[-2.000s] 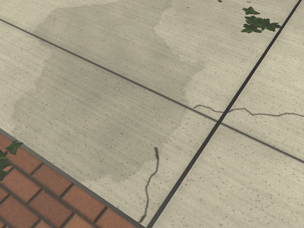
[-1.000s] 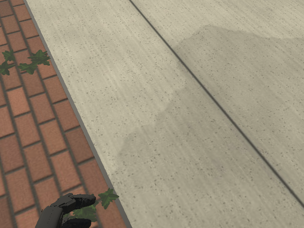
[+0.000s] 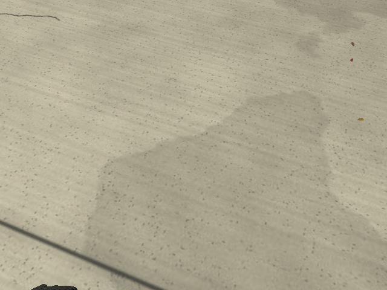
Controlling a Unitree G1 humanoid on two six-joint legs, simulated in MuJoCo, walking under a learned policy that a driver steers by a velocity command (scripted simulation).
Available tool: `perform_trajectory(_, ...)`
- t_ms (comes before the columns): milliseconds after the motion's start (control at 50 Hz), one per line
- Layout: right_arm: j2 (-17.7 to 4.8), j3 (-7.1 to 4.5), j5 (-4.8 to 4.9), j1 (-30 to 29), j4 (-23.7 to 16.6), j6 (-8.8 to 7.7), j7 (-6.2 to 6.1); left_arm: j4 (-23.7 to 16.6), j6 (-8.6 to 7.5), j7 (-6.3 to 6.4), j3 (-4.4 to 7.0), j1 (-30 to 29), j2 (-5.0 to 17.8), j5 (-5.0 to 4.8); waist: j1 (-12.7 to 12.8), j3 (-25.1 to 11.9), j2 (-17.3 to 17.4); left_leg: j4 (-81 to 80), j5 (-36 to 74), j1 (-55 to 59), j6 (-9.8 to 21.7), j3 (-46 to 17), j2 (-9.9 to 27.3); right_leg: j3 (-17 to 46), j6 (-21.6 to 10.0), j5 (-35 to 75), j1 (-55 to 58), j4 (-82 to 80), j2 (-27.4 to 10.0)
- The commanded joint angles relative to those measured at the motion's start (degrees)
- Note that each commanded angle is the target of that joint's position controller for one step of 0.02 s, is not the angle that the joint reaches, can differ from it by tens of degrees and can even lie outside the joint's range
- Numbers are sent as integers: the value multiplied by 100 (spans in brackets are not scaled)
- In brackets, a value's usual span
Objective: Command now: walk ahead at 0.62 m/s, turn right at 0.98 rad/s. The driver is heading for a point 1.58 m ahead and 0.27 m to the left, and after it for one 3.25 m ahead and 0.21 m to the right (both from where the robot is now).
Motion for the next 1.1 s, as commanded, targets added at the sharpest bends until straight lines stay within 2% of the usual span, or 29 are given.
perform_trajectory(20, -951, -119, -15, -494, -1154, -248, -29, 79, 9, 269, 474, 1382, 1247, -113, 389, -858, 537, 757, -182, -3744, 22, -810, 63, 3883, -1297, 3378, 3768, -2330, -2171)
perform_trajectory(40, -1145, -260, 177, -700, -1283, -419, -126, -479, -271, 131, 382, 644, 937, -349, 203, -963, 944, 726, -333, -3391, -28, -1272, -138, 4224, -1303, 2809, 3089, -2553, -2003)
perform_trajectory(60, -1263, -328, 182, -595, -1203, -379, -160, -487, -389, 82, 369, 326, 932, -328, -104, -748, 984, 252, -251, -3011, -79, -1320, 56, 3822, -1159, 3222, 2410, -2626, -1877)
perform_trajectory(100, -1133, -361, 70, -760, -1326, -273, -191, -468, -419, 129, 343, 59, 762, -369, -292, -408, 826, -1108, -155, -2507, -184, -1153, 133, 3075, -909, 3658, 1286, -2678, -1410)
perform_trajectory(140, -626, -238, -55, -1413, -1589, -286, -205, -372, -286, 305, 383, 136, 792, -368, -133, -335, 624, -2577, 640, -1988, -219, -695, -332, 2359, -532, 4445, 542, -2259, -652)
perform_trajectory(180, -359, -168, 12, -1613, -1625, -270, -146, -215, -25, 472, 450, 497, 837, -407, 144, -932, 200, -3946, 2131, -1023, -187, -413, -937, 2108, 71, 3997, 398, -1817, -207)
perform_trajectory(220, -386, -190, 145, -1706, -1586, -253, -31, -17, 83, 552, 361, 978, 553, -386, 419, -1192, -168, -4573, 3260, -708, -199, -319, -1016, 2142, 380, 2927, 735, -1592, -346)
perform_trajectory(260, -507, -233, 107, -1880, -1642, -258, 39, 88, 73, 566, 255, 1176, 223, -322, 528, -1040, -557, -4966, 3562, -850, -53, -525, -775, 2388, 412, 2341, 1288, -1239, -576)
perform_trajectory(300, -642, -322, -27, -1260, -1416, -373, 91, 56, 9, 535, 175, 972, 10, -193, 98, -1190, -650, -5612, 4072, -355, 298, -489, -593, 2213, 615, 2814, 1873, -219, -601)
perform_trajectory(320, -812, -336, -97, -693, -1276, -419, 102, -51, -42, 487, 99, 939, -181, -66, -83, -1707, -133, -5384, 5933, 645, 695, -1207, 88, 1862, 833, 1511, 1599, 1141, -349)
perform_trajectory(340, -859, -266, -274, -699, -1211, -403, 126, 122, -65, 383, 41, 2174, -310, -111, 519, -2345, 1546, -5040, 7475, 2190, 2213, -3534, 1711, 1735, 1328, -2447, 133, 2957, 102)
perform_trajectory(360, -802, -309, -63, -795, -1262, -329, 154, 265, -65, 275, 111, 2494, 296, -127, 527, -2685, 1392, -5430, 5650, 2051, 2515, -4665, 1880, 1752, 1406, -2274, -91, 3285, -351)
perform_trajectory(380, -838, -363, 92, -1125, -1454, -225, 136, 138, 17, 266, 226, 1549, 702, -199, 215, -1984, 847, -5595, 3823, 1585, 2304, -4393, 1443, 1585, 1548, -1862, -524, 3661, -448)
perform_trajectory(420, -1049, -402, 172, -1340, -1631, 47, 85, -202, 166, 341, 247, 466, 643, -81, 80, -1201, -27, -6106, 1360, 328, 1864, -4016, 907, 1425, 1528, -1300, -783, 3651, -399)
perform_trajectory(460, -1048, -419, 155, -1559, -1699, 185, 45, -286, 212, 360, 178, 490, 289, -93, 399, -718, 247, -6428, 473, -728, 1439, -3503, 299, 1373, 1382, -1078, -258, 2392, -486)
perform_trajectory(540, -1008, -523, 196, -1346, -1658, 393, -23, -151, 150, 431, 120, 432, -4, -164, 320, -1094, 958, -6508, 563, -860, 1330, -3127, -139, 1127, 1349, -1072, 792, 407, -222)
perform_trajectory(640, -1142, -687, 288, -1185, -1704, 577, -153, -28, 31, 345, 216, 341, 220, -242, 260, -1056, 1235, -6664, -497, -877, 1132, -3759, -86, 1361, 1159, -359, 1424, -1109, -194)
perform_trajectory(680, -1061, -681, 334, -1221, -1740, 623, -180, 151, -22, 341, 311, 761, 399, -223, 480, -1104, 1099, -6329, -869, -1497, 770, -3562, -419, 1398, 926, 170, 2509, -2123, -598)
perform_trajectory(700, -878, -637, 365, -1359, -1890, 629, -182, 218, -26, 344, 416, 1054, 816, -53, 541, -1247, 117, -5283, -1325, -2416, 490, -2829, -903, 2502, 340, -483, 3113, -2539, -1650)
perform_trajectory(720, -735, -616, 412, -1066, -1910, 561, -125, 64, -26, 356, 435, 465, 980, 136, 221, -1081, -1444, -3294, -1086, -3029, 334, -1599, -1425, 3746, -224, -231, 2795, -2965, -2880)
perform_trajectory(740, -1252, -749, 315, -922, -1761, 508, -65, -173, -73, 413, 326, -50, 542, 208, 62, -883, -1134, -2211, -673, -3112, 126, -1469, -901, 3523, -313, 247, 2270, -2969, -3022)
perform_trajectory(760, -1352, -789, 285, -690, -1573, 545, -44, -304, -78, 485, 245, -455, 260, 101, -97, -753, -736, -1726, -309, -2876, 68, -1304, -809, 2806, -58, 488, 1957, -2811, -2657)
perform_trajectory(780, -1211, -756, 231, -467, -1416, 600, -68, -356, -75, 529, 206, -618, 164, -28, -139, -717, -474, -1220, 3, -2876, 2, -1184, -765, 2345, 130, 696, 1947, -2688, -2351)
perform_trajectory(840, -877, -578, 267, -597, -1537, 675, -14, -330, -12, 589, 159, -412, 237, -66, 38, -438, -367, -484, 445, -3223, -216, -685, -401, 1454, 61, 1498, 1936, -2667, -2112)
perform_trajectory(900, -746, -448, 300, -1310, -1892, 662, 50, -183, 80, 589, 237, 195, 476, -22, 495, -487, -519, -1438, 616, -3510, -405, -483, -38, 1202, -117, 1912, 2723, -2560, -2255)
perform_trajectory(940, -653, -376, 284, -1436, -2019, 648, 128, -142, 119, 546, 322, 296, 692, -32, 573, -616, -639, -2032, 483, -3187, -388, -379, 106, 991, -153, 2156, 2839, -2476, -2413)
perform_trajectory(1020, -769, -401, 284, -1371, -2026, 688, 200, -112, 104, 412, 458, 182, 968, -125, 476, -758, -826, -3106, 370, -2149, -128, 45, 11, 489, 10, 2486, 2530, -2287, -2628)
perform_trajectory(1060, -788, -429, 271, -1363, -2039, 741, 206, -35, 41, 346, 479, 263, 964, -266, 415, -802, -866, -3822, 294, -1703, 91, 75, -134, 488, 125, 2584, 2525, -2016, -2712)
perform_trajectory(1100, -834, -504, 243, -898, -1848, 750, 176, 77, -17, 306, 438, 275, 797, -420, 87, -943, -669, -5273, 1270, -577, 457, 107, -432, 168, 542, 2312, 2191, -1243, -2507)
